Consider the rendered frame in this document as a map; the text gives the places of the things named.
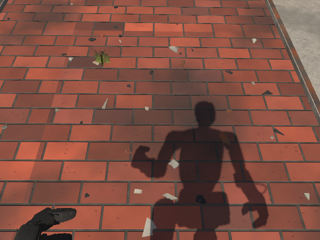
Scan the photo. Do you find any left robot hand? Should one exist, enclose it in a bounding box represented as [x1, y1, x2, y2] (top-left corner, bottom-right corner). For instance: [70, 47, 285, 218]
[14, 207, 77, 240]

